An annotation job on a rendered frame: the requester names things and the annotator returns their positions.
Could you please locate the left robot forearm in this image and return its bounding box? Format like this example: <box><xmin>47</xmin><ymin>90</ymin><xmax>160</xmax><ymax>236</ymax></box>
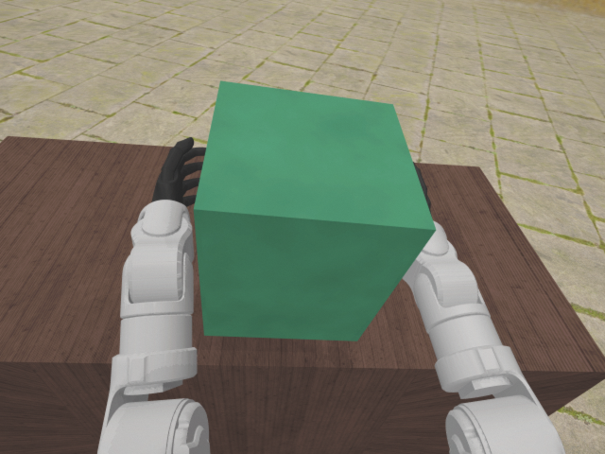
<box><xmin>97</xmin><ymin>200</ymin><xmax>198</xmax><ymax>454</ymax></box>

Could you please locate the right robot hand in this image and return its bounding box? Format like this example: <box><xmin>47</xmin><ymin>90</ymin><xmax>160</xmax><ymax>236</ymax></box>
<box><xmin>413</xmin><ymin>162</ymin><xmax>432</xmax><ymax>217</ymax></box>

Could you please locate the right robot upper arm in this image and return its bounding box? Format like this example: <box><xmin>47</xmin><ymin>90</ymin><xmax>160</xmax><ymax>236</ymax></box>
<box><xmin>445</xmin><ymin>395</ymin><xmax>563</xmax><ymax>454</ymax></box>

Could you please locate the carton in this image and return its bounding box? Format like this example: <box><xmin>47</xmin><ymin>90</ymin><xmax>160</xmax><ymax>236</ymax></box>
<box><xmin>194</xmin><ymin>81</ymin><xmax>436</xmax><ymax>341</ymax></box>

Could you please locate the right robot forearm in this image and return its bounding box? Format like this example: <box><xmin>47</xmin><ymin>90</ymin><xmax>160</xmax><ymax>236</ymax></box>
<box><xmin>402</xmin><ymin>221</ymin><xmax>565</xmax><ymax>454</ymax></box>

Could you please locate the left robot upper arm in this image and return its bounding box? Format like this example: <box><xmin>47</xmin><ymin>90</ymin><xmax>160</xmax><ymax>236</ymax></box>
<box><xmin>99</xmin><ymin>398</ymin><xmax>210</xmax><ymax>454</ymax></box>

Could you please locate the pedestal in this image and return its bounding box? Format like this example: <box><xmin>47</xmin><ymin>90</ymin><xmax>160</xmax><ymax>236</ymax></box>
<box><xmin>0</xmin><ymin>136</ymin><xmax>605</xmax><ymax>454</ymax></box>

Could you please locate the left robot hand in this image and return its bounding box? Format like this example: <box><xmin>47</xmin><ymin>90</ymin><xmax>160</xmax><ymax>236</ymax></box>
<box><xmin>152</xmin><ymin>137</ymin><xmax>206</xmax><ymax>207</ymax></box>

